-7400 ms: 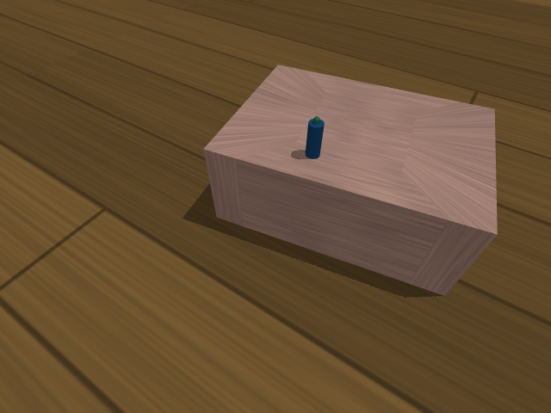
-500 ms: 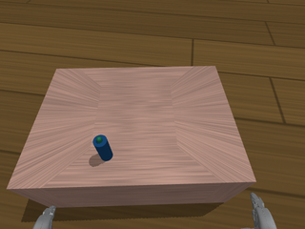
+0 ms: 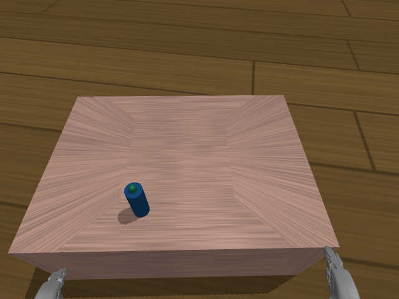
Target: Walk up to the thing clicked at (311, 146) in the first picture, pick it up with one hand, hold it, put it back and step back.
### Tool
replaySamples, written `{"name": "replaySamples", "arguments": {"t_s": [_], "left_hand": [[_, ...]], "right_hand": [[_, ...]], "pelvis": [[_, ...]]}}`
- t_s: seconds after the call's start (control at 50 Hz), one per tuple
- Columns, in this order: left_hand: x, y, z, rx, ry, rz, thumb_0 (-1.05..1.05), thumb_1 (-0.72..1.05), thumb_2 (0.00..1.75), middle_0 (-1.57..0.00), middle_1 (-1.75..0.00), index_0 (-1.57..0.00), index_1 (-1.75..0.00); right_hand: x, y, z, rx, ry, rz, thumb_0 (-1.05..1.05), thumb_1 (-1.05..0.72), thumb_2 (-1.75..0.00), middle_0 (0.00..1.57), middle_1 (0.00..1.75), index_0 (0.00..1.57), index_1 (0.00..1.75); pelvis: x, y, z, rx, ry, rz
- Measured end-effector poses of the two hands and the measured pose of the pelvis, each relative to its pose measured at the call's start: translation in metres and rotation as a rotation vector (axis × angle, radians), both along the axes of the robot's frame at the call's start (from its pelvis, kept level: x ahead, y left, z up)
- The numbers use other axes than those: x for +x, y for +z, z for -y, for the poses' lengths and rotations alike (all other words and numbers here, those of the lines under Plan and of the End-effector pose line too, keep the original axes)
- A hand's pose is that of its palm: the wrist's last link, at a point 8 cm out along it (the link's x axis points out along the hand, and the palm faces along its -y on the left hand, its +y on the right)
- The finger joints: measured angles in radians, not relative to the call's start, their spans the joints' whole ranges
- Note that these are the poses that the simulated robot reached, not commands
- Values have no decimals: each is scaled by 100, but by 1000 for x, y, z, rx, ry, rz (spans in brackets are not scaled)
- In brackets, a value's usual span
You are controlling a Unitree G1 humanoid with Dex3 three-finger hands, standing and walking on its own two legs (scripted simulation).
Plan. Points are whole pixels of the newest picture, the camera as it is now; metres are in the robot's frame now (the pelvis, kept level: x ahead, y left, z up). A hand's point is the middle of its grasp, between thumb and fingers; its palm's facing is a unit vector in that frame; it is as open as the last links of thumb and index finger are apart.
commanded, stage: go down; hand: left
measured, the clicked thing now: (137, 199) +0.46 +0.20 -0.25
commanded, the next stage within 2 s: approach in 1.92 s
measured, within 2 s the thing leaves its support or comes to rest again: neither
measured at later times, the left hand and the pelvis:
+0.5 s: hand (65, 297) +0.17 +0.27 -0.08, palm faces +0.12 -0.94 -0.31, open 17.6 cm; pelvis -0.01 +0.00 -0.01, yaw +1 degrees
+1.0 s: hand (39, 223) +0.30 +0.33 -0.01, palm faces +0.15 -0.98 -0.15, open 17.6 cm; pelvis -0.03 +0.00 -0.02, yaw -1 degrees
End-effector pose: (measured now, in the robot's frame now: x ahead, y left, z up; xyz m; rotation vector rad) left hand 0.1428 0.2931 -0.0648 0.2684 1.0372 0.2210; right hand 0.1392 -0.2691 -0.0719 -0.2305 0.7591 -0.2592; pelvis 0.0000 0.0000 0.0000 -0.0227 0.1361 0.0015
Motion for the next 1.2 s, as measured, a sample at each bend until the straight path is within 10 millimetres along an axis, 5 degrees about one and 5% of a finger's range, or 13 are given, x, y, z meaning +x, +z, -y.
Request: {"name": "replaySamples", "arguments": {"t_s": [0.46,0.62,0.84,1.2], "left_hand": [[0,14,-18,3,15,110,0,-58,6,-8,-4,-7,-6],[39,35,-43,-4,35,266,-1,-57,8,-7,-4,-6,-6],[101,64,-74,-85,-19,416,-1,-57,5,-6,-4,-6,-4],[149,81,-105,-128,-31,619,-1,-55,6,-5,-4,-6,-4]], "right_hand": [[2,21,-14,-15,44,138,-1,53,-4,6,6,6,5],[-1,34,-18,-35,58,207,-1,54,-4,6,6,6,5],[-27,29,-8,-56,44,175,-1,54,-4,6,6,6,5],[-39,20,-9,-93,64,99,-1,55,-4,6,6,6,5]], "pelvis": [[-4,-10,4,-4,10,-5],[-10,-11,6,-6,17,6],[-23,-13,3,-7,-3,-9],[-34,-20,-1,-17,-15,-73]]}}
